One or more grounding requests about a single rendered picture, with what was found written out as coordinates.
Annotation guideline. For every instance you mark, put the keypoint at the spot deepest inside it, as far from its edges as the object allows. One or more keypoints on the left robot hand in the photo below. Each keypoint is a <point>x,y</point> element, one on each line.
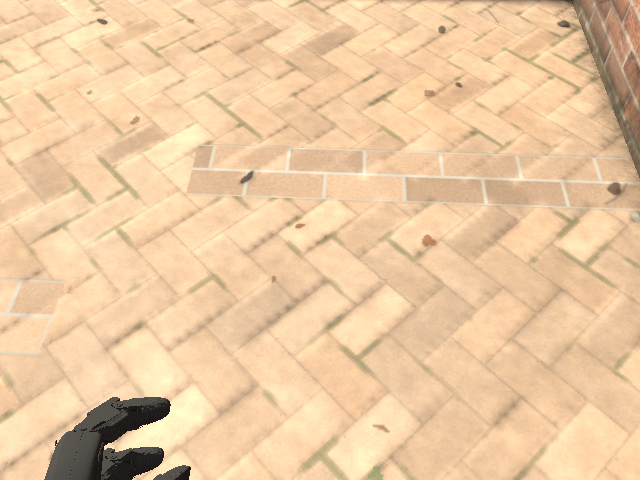
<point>80,454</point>

